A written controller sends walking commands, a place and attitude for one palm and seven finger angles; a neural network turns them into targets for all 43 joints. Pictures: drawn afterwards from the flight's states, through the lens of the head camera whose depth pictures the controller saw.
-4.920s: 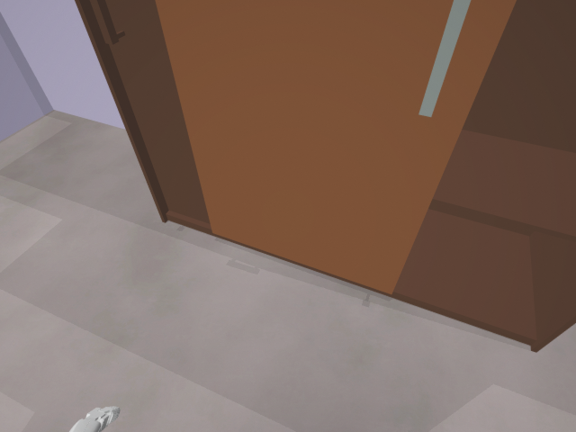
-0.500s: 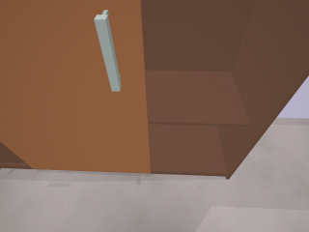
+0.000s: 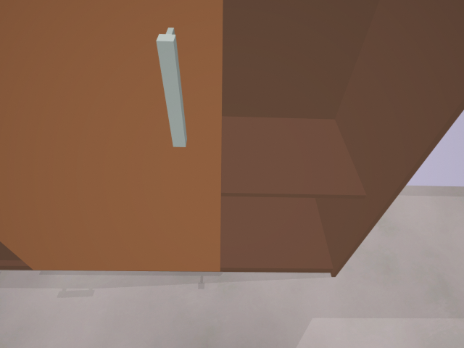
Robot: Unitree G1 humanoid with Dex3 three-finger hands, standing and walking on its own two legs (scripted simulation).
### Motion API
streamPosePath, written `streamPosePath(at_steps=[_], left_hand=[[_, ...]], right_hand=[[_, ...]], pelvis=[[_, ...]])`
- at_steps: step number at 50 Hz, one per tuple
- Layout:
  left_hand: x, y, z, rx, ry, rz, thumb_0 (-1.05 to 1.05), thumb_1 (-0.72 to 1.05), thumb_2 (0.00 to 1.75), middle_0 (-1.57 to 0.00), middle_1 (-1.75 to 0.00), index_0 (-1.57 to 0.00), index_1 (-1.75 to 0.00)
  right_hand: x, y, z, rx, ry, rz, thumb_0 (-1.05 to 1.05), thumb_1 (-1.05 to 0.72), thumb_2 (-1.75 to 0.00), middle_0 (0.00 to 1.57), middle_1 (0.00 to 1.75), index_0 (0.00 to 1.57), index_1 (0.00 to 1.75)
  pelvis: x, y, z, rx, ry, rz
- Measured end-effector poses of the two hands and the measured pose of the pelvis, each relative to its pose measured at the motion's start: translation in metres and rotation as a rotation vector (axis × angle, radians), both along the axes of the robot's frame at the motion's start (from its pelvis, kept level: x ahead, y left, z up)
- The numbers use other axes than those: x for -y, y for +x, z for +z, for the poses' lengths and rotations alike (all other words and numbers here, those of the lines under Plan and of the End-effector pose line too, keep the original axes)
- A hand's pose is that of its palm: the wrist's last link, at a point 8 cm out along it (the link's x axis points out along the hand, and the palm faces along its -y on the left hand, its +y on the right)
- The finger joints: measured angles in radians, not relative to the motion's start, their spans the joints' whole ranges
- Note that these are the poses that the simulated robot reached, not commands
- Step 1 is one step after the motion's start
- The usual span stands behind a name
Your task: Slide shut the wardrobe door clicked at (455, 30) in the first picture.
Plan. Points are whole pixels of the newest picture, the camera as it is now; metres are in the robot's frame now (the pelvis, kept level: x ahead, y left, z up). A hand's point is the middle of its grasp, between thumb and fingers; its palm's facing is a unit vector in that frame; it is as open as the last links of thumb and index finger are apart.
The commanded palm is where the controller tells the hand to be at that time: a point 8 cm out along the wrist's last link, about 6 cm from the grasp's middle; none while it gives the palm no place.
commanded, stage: come to a stop and stand still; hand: left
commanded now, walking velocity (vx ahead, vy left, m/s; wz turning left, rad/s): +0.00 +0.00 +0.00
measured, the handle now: (175, 92) +0.52 +0.15 +0.18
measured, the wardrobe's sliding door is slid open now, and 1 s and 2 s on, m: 0.51 0.51 0.51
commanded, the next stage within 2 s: look again from close up in 0.74 s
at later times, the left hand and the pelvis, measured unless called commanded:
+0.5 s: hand out of the picture -0.03 +0.12 -0.18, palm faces +0.05 -0.99 -0.16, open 7.4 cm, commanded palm none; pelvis -0.01 -0.03 +0.00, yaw +0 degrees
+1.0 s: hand out of the picture -0.03 +0.13 -0.18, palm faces +0.01 -0.98 -0.19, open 7.4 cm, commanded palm none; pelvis -0.02 -0.04 -0.01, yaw +0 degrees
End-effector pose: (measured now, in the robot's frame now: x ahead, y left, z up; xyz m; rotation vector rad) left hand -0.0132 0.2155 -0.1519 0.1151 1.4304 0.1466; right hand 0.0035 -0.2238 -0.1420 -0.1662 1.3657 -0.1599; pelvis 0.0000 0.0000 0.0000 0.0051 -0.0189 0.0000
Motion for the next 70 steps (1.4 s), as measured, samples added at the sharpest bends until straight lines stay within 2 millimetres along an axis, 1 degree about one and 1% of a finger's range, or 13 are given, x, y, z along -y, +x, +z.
streamPosePath(at_steps=[3, 7, 12, 16, 22, 29, 38, 44, 48, 55, 59, 64, 70], left_hand=[[0.004, 0.005, 0.001, 0.011, 0.003, -0.005, 0.0, 0.91, 0.9, -0.2, -0.3, -0.19, -0.3], [0.008, 0.005, 0.003, 0.012, 0.012, -0.008, 0.0, 0.92, 0.89, -0.2, -0.3, -0.19, -0.3], [0.016, 0.001, 0.006, 0.007, 0.016, -0.005, 0.0, 0.91, 0.9, -0.2, -0.3, -0.19, -0.3], [0.024, -0.005, 0.006, -0.003, 0.013, 0.001, 0.0, 0.91, 0.9, -0.2, -0.3, -0.19, -0.3], [0.038, -0.016, 0.005, -0.02, 0.001, 0.013, 0.0, 0.91, 0.9, -0.2, -0.3, -0.19, -0.3], [0.052, -0.025, 0.004, -0.029, -0.012, 0.025, 0.0, 0.91, 0.89, -0.2, -0.3, -0.19, -0.3], [0.06, -0.029, 0.003, -0.028, -0.015, 0.031, 0.0, 0.91, 0.89, -0.2, -0.3, -0.19, -0.3], [0.059, -0.028, 0.003, -0.011, 0.004, 0.017, 0.0, 0.91, 0.89, -0.2, -0.3, -0.2, -0.3], [0.048, -0.025, 0.002, 0.0, 0.015, -0.017, 0.0, 0.91, 0.89, -0.2, -0.3, -0.2, -0.3], [0.022, -0.001, 0.005, 0.07, 0.058, -0.032, 0.0, 0.91, 0.89, -0.2, -0.3, -0.2, -0.3], [0.014, 0.012, 0.008, 0.107, 0.074, -0.044, 0.0, 0.91, 0.89, -0.2, -0.3, -0.19, -0.3], [0.011, 0.021, 0.009, 0.117, 0.075, -0.058, 0.0, 0.91, 0.9, -0.2, -0.3, -0.19, -0.3], [0.017, 0.018, 0.007, 0.09, 0.056, -0.056, 0.0, 0.91, 0.9, -0.2, -0.3, -0.19, -0.3]], right_hand=[[-0.002, -0.01, -0.002, -0.024, 0.016, -0.01, 0.0, -0.92, -0.9, 0.2, 0.3, 0.2, 0.3], [-0.004, -0.022, -0.005, -0.052, 0.04, -0.022, 0.0, -0.91, -0.9, 0.2, 0.3, 0.2, 0.3], [-0.004, -0.033, -0.008, -0.08, 0.063, -0.032, 0.0, -0.91, -0.9, 0.2, 0.3, 0.2, 0.3], [-0.001, -0.038, -0.009, -0.091, 0.07, -0.035, 0.0, -0.91, -0.9, 0.2, 0.3, 0.2, 0.3], [0.009, -0.038, -0.009, -0.092, 0.066, -0.033, 0.0, -0.91, -0.9, 0.2, 0.3, 0.2, 0.3], [0.022, -0.033, -0.008, -0.076, 0.053, -0.025, 0.0, -0.91, -0.9, 0.2, 0.3, 0.2, 0.3], [0.031, -0.027, -0.008, -0.058, 0.049, -0.015, 0.0, -0.91, -0.9, 0.2, 0.3, 0.2, 0.3], [0.034, -0.027, -0.011, -0.056, 0.052, -0.01, 0.0, -0.91, -0.9, 0.2, 0.3, 0.2, 0.3], [0.034, -0.024, -0.016, -0.016, 0.052, -0.009, 0.0, -0.91, -0.9, 0.2, 0.3, 0.2, 0.3], [0.023, -0.023, -0.019, 0.014, 0.063, 0.004, 0.01, -0.92, -0.9, 0.2, 0.3, 0.2, 0.3], [0.02, -0.024, -0.02, 0.013, 0.067, 0.005, 0.01, -0.92, -0.9, 0.2, 0.3, 0.2, 0.3], [0.019, -0.026, -0.018, 0.003, 0.07, 0.003, 0.01, -0.92, -0.9, 0.2, 0.3, 0.2, 0.3], [0.02, -0.027, -0.016, -0.021, 0.067, 0.002, 0.0, -0.91, -0.9, 0.2, 0.3, 0.2, 0.3]], pelvis=[[0.003, 0.0, 0.0, 0.004, 0.0, 0.0], [0.009, 0.0, 0.001, 0.006, 0.0, 0.001], [0.016, -0.002, 0.001, 0.005, -0.001, 0.002], [0.021, -0.003, 0.001, 0.005, -0.002, 0.003], [0.03, -0.005, 0.001, 0.004, -0.002, 0.004], [0.039, -0.006, 0.0, 0.005, -0.004, 0.007], [0.046, -0.008, 0.0, 0.005, -0.007, 0.009], [0.047, -0.011, -0.003, -0.003, -0.019, 0.006], [0.04, -0.016, -0.008, -0.005, -0.021, 0.004], [0.032, -0.016, -0.01, 0.004, -0.004, 0.001], [0.03, -0.016, -0.01, 0.006, 0.002, -0.004], [0.029, -0.016, -0.009, -0.001, 0.005, -0.008], [0.031, -0.013, -0.008, -0.013, 0.007, -0.009]])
